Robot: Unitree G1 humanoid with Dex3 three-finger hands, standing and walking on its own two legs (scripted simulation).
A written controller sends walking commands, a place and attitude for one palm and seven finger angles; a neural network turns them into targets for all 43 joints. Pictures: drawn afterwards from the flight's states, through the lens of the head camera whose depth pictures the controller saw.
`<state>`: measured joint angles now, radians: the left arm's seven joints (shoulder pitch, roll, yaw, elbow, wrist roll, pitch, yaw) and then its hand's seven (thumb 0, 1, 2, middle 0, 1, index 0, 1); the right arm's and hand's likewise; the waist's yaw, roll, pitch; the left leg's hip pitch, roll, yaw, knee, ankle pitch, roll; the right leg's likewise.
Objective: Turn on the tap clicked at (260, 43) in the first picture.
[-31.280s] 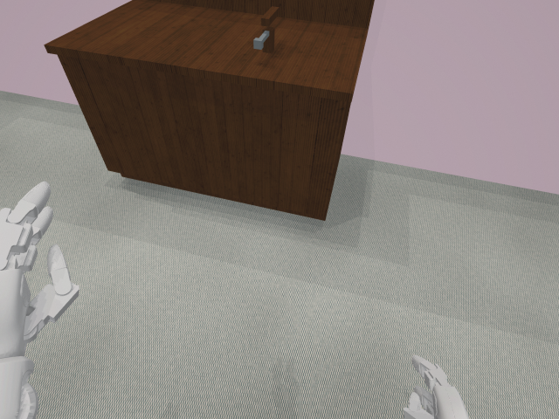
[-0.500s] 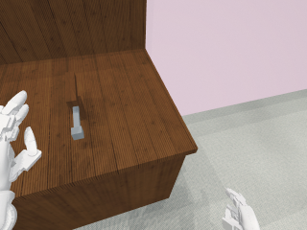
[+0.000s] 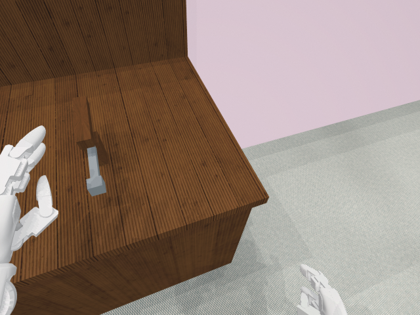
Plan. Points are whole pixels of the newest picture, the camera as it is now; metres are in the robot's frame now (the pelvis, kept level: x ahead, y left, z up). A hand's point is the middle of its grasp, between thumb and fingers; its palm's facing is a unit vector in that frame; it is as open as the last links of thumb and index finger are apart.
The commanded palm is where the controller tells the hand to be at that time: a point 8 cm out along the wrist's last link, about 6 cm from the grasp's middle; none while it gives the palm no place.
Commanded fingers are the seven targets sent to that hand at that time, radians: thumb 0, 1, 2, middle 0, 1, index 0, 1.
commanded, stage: come to a stop and stand still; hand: left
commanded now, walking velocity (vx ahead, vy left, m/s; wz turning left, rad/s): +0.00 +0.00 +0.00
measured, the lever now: (96, 185) +0.33 +0.25 +0.03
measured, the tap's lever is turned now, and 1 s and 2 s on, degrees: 0 0 0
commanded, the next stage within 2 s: look again from close up in 0.44 s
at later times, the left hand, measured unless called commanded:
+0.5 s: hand (34, 199) +0.23 +0.26 +0.16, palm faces +0.38 -0.84 -0.38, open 7.4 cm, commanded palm +0.17 +0.29 +0.18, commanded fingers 0.00 0.90 0.90 -0.20 -0.30 -0.20 -0.30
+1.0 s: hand (40, 216) +0.21 +0.24 +0.16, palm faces +0.37 -0.85 -0.36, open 7.4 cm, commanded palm +0.15 +0.28 +0.18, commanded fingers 0.00 0.90 0.90 -0.20 -0.30 -0.20 -0.30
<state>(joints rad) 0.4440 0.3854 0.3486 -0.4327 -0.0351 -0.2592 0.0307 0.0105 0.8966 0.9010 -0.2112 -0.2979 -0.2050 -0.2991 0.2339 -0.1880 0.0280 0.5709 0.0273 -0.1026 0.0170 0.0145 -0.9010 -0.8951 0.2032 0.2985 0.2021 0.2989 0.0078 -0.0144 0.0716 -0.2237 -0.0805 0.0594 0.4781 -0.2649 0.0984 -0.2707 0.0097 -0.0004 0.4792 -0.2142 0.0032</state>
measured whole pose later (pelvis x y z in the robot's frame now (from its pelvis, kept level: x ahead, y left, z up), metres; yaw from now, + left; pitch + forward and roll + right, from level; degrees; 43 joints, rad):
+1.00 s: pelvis +0.00 -0.01 +0.00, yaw +2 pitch +0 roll -2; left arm 0.42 0.37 0.34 -0.43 -0.04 -0.22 0.07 0.01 0.89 0.90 -0.21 -0.30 -0.21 -0.30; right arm 0.22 -0.21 0.03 0.57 0.02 -0.08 -0.03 0.01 -0.90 -0.90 0.20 0.30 0.20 0.30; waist 0.03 -0.02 0.02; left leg -0.20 -0.06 0.02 0.45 -0.25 0.08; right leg -0.21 0.03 -0.04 0.39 -0.18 -0.01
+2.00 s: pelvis +0.01 -0.01 +0.00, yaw +2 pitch +0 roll -2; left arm 0.41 0.37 0.36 -0.47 -0.05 -0.25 0.08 0.01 0.89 0.90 -0.22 -0.30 -0.21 -0.30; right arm 0.17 -0.19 0.03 0.55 0.01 -0.12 -0.02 0.01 -0.90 -0.90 0.20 0.30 0.20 0.30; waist 0.03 -0.04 0.05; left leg -0.19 -0.07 0.02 0.46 -0.26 0.08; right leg -0.21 0.02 -0.04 0.41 -0.20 -0.01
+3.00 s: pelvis +0.00 -0.08 -0.02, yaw +5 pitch +2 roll +1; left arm 0.35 0.39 0.36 -0.34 -0.18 -0.03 0.06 0.01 0.90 0.90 -0.21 -0.30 -0.21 -0.30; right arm 0.17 -0.25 0.03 0.63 0.04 -0.11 -0.06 0.02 -0.90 -0.90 0.20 0.30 0.20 0.30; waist 0.05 0.04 -0.06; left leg -0.38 -0.03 -0.06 0.70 -0.36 -0.01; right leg -0.38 0.09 -0.09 0.68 -0.35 -0.10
